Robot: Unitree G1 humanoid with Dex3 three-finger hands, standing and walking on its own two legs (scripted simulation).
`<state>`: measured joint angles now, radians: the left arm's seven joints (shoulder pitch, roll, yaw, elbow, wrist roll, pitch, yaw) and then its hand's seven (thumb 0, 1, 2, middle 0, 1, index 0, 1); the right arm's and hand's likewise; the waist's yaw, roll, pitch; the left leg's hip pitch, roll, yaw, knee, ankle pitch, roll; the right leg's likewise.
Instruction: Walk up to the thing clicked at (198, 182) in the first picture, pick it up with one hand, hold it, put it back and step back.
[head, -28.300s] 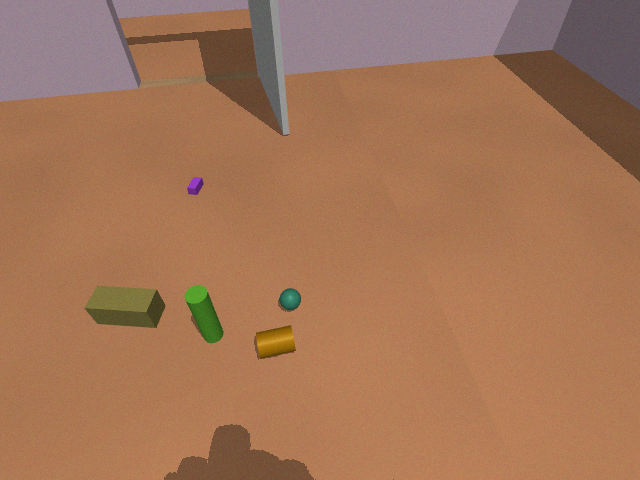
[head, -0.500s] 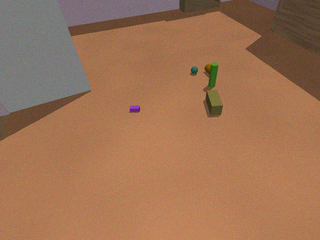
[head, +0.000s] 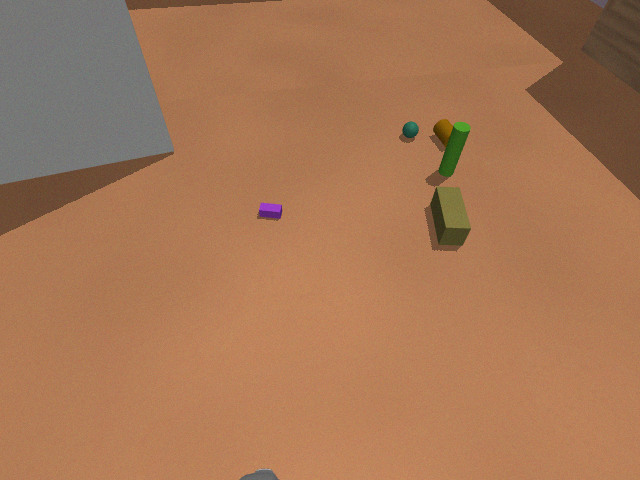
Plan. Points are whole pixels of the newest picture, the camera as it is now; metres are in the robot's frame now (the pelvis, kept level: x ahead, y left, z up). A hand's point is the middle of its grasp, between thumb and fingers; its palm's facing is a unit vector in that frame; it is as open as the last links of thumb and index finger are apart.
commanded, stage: walk up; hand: left
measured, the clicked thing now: (270, 210) +1.19 +0.25 -0.73
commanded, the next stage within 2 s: none
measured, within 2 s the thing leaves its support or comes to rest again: neither
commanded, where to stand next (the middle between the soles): +0.79 +0.00 m, yaw -2 degrees
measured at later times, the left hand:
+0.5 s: hand (184, 363) +0.30 +0.23 -0.11, palm faces +0.01 -0.91 -0.41, open 7.3 cm
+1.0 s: hand (179, 269) +0.49 +0.29 -0.14, palm faces -0.04 -0.94 -0.33, open 7.4 cm
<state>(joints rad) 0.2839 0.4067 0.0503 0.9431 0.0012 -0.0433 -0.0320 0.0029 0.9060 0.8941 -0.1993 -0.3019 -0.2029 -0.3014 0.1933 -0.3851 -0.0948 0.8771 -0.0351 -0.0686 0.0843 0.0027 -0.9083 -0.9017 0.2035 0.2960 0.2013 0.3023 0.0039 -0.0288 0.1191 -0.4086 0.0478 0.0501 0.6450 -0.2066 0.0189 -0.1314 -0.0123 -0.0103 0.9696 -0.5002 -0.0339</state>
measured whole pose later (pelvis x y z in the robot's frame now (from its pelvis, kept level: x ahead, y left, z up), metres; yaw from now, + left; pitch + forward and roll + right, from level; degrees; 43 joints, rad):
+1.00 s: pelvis +0.43 +0.02 +0.02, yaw +0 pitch -3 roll -1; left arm 0.30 0.45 0.04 0.89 0.00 -0.05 -0.04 0.00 0.91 0.89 -0.20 -0.30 -0.20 -0.30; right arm 0.29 -0.37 -0.05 0.84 0.00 -0.09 0.06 0.00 -0.91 -0.90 0.21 0.30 0.20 0.30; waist -0.01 -0.06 0.08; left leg -0.23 0.03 0.08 0.51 -0.23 0.03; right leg -0.45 -0.04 0.04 1.06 -0.33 -0.04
